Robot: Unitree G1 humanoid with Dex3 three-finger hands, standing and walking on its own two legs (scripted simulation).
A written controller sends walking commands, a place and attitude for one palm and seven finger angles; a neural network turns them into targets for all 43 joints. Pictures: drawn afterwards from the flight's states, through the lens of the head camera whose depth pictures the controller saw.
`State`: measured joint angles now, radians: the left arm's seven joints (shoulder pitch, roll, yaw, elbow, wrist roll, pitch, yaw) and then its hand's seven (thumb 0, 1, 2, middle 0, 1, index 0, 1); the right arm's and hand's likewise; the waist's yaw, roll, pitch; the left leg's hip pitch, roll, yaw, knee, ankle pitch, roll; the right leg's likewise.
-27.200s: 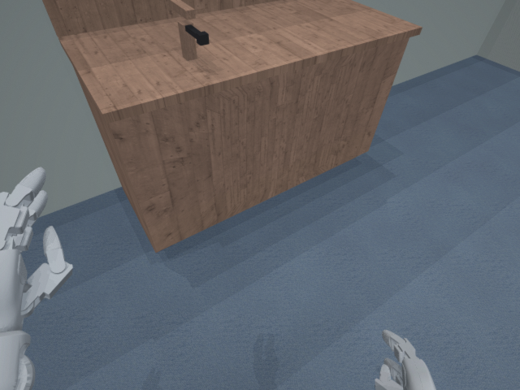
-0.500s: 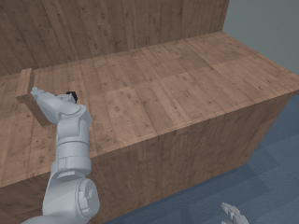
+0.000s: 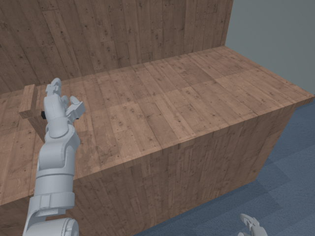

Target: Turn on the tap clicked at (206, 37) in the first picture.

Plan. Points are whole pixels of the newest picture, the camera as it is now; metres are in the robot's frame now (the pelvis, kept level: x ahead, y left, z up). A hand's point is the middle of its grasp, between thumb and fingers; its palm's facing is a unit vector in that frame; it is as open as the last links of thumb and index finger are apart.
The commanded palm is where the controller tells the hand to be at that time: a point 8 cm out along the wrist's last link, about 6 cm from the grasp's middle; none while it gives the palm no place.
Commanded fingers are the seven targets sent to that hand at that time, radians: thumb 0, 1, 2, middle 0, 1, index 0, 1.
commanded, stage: draw the hand back beside the body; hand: left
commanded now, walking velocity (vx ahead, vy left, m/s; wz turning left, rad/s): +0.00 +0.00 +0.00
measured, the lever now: (74, 112) +0.42 +0.29 +0.11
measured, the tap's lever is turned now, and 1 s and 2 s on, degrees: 72 72 72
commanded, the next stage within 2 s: step back with the hand held close in 1.28 s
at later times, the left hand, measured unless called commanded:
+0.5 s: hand (57, 139) +0.27 +0.25 +0.17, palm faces +0.31 -0.92 -0.25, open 7.6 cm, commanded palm +0.22 +0.29 +0.18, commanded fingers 0.00 0.90 0.90 -0.19 -0.26 -0.19 -0.26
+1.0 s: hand (29, 170) +0.20 +0.28 +0.16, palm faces +0.38 -0.86 -0.32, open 7.4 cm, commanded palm +0.15 +0.32 +0.17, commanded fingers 0.00 0.90 0.90 -0.20 -0.30 -0.20 -0.30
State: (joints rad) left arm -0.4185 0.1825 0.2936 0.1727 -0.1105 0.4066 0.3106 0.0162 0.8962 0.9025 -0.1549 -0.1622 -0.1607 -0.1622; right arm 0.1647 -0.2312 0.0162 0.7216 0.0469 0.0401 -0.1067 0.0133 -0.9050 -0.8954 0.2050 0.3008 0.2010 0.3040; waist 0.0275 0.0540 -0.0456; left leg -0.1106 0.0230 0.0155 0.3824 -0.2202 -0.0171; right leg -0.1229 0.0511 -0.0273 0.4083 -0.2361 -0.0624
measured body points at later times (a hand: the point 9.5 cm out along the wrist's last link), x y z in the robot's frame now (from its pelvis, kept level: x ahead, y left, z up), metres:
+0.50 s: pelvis -0.01 +0.03 +0.01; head -0.03 +0.01 +0.46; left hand +0.25 +0.29 +0.18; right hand +0.17 -0.19 -0.08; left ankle -0.01 +0.14 -0.74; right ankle -0.01 -0.07 -0.74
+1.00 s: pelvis -0.01 +0.03 +0.01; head -0.03 +0.02 +0.45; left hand +0.17 +0.32 +0.17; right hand +0.19 -0.18 -0.07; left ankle -0.01 +0.14 -0.74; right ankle -0.01 -0.07 -0.74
